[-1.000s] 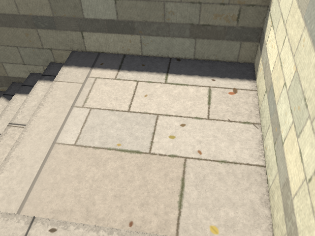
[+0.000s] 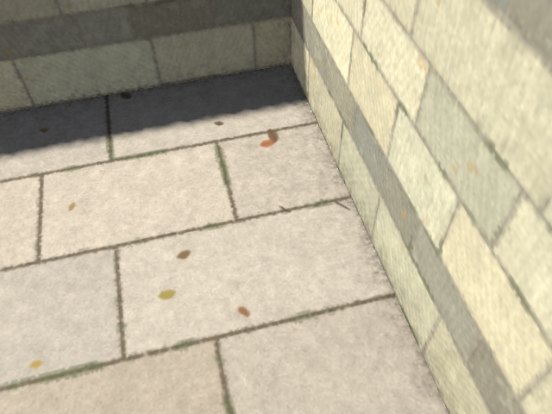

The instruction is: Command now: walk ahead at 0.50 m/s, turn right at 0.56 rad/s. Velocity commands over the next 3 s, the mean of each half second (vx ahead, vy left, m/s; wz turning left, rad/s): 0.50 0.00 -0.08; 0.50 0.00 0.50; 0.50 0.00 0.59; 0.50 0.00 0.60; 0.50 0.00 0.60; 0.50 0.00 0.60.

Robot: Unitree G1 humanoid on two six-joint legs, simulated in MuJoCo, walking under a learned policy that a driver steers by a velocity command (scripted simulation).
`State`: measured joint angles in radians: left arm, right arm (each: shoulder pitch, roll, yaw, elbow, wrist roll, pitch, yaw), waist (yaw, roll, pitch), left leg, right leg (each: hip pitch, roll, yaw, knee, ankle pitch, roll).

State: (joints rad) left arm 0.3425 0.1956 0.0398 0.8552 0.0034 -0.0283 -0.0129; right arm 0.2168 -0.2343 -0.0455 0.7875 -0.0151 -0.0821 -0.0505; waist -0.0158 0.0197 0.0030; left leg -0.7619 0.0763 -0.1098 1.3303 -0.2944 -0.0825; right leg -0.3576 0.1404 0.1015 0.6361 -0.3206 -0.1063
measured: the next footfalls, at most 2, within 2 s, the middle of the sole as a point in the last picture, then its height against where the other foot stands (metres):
left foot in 0.34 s outside the picture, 0.17 m lower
right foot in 0.74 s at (273, 358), level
